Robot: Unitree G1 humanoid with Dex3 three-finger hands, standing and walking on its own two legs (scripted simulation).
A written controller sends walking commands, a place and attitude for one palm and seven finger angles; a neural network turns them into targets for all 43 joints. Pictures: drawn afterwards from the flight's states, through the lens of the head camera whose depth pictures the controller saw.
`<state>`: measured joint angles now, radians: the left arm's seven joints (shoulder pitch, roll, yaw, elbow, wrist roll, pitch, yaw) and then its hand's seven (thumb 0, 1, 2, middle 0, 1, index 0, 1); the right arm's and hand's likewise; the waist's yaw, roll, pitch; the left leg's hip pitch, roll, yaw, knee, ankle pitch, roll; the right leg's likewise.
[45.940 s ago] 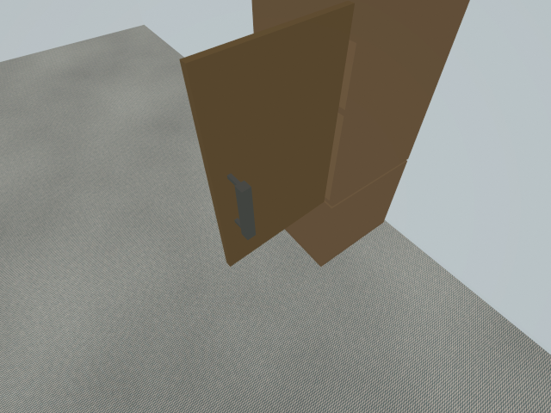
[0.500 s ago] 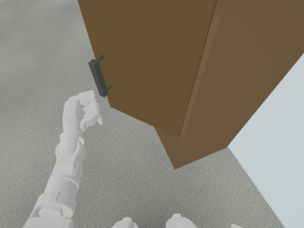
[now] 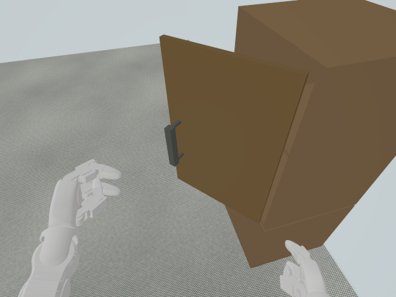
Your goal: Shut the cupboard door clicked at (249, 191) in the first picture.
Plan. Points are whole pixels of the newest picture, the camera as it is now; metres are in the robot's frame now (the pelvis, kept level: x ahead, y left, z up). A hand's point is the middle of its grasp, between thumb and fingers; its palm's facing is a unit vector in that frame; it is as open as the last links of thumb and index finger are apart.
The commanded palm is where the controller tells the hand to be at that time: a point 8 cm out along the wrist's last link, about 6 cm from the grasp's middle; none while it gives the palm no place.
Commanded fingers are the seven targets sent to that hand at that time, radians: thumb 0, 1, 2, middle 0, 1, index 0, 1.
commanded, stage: draw the hand back to the body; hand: left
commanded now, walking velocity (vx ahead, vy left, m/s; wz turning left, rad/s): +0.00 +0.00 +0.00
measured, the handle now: (176, 143) +0.61 +0.15 -0.09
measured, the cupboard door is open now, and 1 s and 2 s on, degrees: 40 40 40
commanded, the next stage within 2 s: step back with the hand held close in 0.68 s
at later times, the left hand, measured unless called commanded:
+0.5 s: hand (30, 217) +0.18 +0.27 +0.16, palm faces +0.49 -0.78 -0.40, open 7.2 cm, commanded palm +0.13 +0.30 +0.18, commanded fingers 0.00 0.90 0.90 -0.20 -0.30 -0.20 -0.30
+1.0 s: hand (53, 216) +0.19 +0.24 +0.16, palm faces +0.41 -0.78 -0.47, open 7.4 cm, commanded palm +0.13 +0.28 +0.18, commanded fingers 0.00 0.90 0.90 -0.20 -0.30 -0.20 -0.30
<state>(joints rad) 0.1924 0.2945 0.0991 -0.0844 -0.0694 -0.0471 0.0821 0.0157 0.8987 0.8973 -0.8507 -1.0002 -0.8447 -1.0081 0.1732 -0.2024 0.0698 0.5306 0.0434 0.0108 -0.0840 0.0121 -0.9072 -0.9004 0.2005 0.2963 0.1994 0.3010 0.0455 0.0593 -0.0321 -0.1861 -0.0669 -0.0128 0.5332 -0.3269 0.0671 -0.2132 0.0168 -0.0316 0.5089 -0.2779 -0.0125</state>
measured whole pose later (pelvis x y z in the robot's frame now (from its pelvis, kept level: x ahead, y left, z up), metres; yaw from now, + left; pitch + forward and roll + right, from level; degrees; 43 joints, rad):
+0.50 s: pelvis -0.01 +0.00 +0.01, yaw +0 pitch -4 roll -1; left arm 0.44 0.34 0.35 -0.36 -0.07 -0.06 0.11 0.01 0.90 0.90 -0.25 -0.35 -0.25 -0.35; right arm 0.21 -0.24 0.03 0.63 0.02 -0.07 -0.06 0.02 -0.91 -0.90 0.20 0.30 0.20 0.30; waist 0.08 0.08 0.01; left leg -0.09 -0.07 -0.02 0.43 -0.27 0.07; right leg -0.12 0.01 -0.03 0.42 -0.23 -0.01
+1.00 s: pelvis -0.01 -0.02 +0.00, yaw +1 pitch +1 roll -2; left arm 0.51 0.36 0.37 -0.38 -0.06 -0.17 0.11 0.01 0.89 0.90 -0.21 -0.30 -0.21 -0.31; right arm 0.19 -0.26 -0.01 0.62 0.02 -0.03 -0.06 0.01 -0.91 -0.90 0.20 0.30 0.20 0.30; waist 0.01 0.10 -0.01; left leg -0.24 -0.03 -0.04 0.53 -0.31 0.04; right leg -0.23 0.05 -0.06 0.45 -0.23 -0.04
